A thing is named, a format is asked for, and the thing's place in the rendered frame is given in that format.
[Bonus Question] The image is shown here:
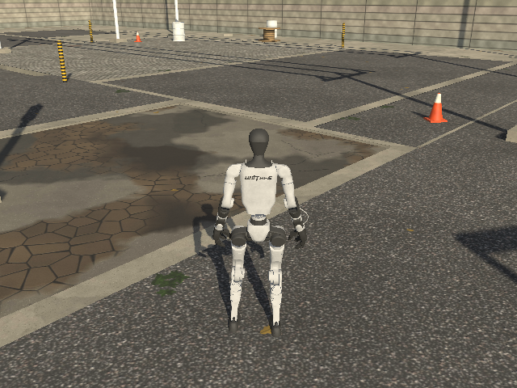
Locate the right robot thigh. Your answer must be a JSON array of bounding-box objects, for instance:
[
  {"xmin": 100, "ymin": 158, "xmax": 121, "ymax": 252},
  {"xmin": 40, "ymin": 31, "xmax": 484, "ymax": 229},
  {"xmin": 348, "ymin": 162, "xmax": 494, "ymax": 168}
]
[{"xmin": 268, "ymin": 226, "xmax": 286, "ymax": 285}]

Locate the right robot upper arm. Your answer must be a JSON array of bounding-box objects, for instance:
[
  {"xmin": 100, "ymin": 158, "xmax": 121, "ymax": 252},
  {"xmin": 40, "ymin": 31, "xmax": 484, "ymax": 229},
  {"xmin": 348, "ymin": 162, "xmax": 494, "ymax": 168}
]
[{"xmin": 275, "ymin": 163, "xmax": 296, "ymax": 209}]

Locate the humanoid robot head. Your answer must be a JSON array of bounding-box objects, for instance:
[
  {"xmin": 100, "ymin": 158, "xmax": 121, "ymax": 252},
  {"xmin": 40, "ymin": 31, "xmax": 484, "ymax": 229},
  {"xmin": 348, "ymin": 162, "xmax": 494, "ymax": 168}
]
[{"xmin": 245, "ymin": 129, "xmax": 273, "ymax": 168}]

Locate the left robot upper arm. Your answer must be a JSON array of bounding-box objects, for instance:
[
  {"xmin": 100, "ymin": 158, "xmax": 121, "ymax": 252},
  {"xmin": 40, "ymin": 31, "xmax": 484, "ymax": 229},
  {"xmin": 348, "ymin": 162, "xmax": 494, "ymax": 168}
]
[{"xmin": 221, "ymin": 163, "xmax": 242, "ymax": 209}]

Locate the left robot forearm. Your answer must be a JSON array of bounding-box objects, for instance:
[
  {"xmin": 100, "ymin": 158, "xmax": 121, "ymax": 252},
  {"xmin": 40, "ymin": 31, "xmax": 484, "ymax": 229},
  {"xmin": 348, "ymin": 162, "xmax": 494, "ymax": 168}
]
[{"xmin": 214, "ymin": 197, "xmax": 229, "ymax": 230}]

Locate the robot right hand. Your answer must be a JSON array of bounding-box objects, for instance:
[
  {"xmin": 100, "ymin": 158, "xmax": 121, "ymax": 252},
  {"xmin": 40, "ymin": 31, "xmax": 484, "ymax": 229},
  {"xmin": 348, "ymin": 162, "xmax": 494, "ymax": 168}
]
[{"xmin": 288, "ymin": 229, "xmax": 307, "ymax": 249}]

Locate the right robot forearm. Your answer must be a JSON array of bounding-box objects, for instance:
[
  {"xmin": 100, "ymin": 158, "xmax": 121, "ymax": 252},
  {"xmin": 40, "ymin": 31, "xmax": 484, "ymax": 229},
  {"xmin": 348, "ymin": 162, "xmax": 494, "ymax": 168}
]
[{"xmin": 288, "ymin": 197, "xmax": 305, "ymax": 232}]

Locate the robot left hand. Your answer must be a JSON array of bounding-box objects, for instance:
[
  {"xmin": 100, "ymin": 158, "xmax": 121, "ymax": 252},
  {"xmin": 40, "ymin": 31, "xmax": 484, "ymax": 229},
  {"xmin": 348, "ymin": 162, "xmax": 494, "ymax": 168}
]
[{"xmin": 212, "ymin": 227, "xmax": 231, "ymax": 247}]

